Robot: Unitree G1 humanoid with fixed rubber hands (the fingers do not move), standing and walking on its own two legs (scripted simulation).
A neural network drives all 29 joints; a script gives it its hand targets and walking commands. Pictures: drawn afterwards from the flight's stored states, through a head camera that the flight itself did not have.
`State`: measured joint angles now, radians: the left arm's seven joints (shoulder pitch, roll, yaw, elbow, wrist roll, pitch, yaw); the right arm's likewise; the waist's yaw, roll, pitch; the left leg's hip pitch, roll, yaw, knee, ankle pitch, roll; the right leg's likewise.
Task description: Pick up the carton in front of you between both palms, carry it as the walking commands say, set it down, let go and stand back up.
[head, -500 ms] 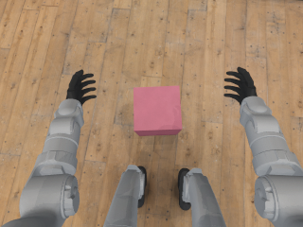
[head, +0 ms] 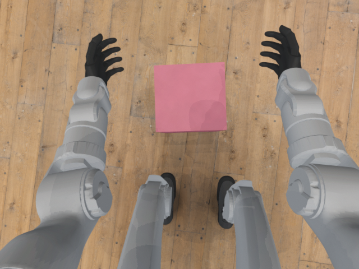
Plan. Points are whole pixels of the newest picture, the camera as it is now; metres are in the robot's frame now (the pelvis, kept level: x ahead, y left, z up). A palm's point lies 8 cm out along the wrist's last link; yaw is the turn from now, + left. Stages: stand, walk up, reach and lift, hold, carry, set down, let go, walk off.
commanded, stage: reach and lift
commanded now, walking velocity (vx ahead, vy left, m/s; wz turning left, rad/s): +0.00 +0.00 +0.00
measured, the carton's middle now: (190, 103) +0.48 +0.04 -0.46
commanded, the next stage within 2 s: none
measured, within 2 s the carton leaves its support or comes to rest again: leaves its support in 1.50 s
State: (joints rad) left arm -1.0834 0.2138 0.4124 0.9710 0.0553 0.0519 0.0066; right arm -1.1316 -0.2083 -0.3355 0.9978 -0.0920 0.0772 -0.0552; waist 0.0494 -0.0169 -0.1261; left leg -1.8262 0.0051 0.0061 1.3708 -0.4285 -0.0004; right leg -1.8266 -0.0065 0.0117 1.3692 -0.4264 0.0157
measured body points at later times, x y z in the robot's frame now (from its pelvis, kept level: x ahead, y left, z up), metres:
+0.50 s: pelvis -0.06 -0.01 -0.19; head +0.31 +0.01 +0.07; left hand +0.47 +0.23 -0.36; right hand +0.51 -0.16 -0.36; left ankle +0.07 +0.12 -0.55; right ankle +0.07 -0.13 -0.55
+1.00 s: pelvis -0.05 +0.00 -0.22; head +0.32 +0.02 +0.04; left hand +0.48 +0.22 -0.40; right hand +0.51 -0.13 -0.40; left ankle +0.06 +0.12 -0.55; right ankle +0.07 -0.13 -0.55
